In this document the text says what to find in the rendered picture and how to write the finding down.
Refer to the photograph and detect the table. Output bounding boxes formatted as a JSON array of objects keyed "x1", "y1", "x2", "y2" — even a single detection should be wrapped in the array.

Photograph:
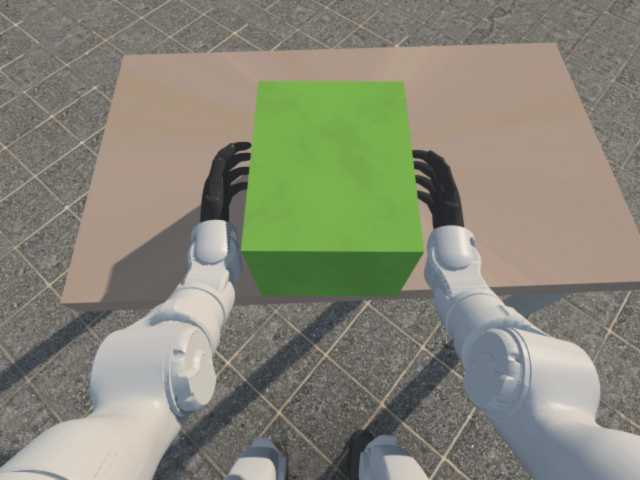
[{"x1": 60, "y1": 42, "x2": 640, "y2": 318}]

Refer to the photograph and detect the robot left upper arm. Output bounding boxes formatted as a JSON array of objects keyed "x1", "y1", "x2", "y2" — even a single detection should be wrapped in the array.
[{"x1": 0, "y1": 323, "x2": 216, "y2": 480}]

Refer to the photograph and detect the left robot hand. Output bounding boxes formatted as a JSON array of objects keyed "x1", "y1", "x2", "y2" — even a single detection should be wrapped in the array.
[{"x1": 200, "y1": 142, "x2": 251, "y2": 223}]

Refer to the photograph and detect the carton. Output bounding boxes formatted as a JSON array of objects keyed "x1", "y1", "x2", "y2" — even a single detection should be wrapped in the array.
[{"x1": 241, "y1": 81, "x2": 424, "y2": 296}]

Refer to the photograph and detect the robot right upper arm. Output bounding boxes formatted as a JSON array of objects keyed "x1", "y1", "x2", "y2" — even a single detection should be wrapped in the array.
[{"x1": 463, "y1": 326, "x2": 640, "y2": 480}]

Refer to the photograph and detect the right robot forearm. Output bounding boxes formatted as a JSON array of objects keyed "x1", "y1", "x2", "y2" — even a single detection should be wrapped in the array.
[{"x1": 424, "y1": 225, "x2": 600, "y2": 409}]

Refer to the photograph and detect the right robot foot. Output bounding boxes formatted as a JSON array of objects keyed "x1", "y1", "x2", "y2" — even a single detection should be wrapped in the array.
[{"x1": 348, "y1": 430, "x2": 374, "y2": 480}]

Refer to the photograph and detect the left robot forearm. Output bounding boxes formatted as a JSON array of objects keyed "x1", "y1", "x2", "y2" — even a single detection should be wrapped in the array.
[{"x1": 89, "y1": 220, "x2": 243, "y2": 403}]

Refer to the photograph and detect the robot right shin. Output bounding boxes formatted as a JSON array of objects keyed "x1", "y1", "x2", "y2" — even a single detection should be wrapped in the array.
[{"x1": 359, "y1": 435, "x2": 397, "y2": 480}]

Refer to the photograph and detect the right robot hand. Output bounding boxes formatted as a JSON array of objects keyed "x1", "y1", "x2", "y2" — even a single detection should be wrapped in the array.
[{"x1": 412, "y1": 150, "x2": 464, "y2": 229}]

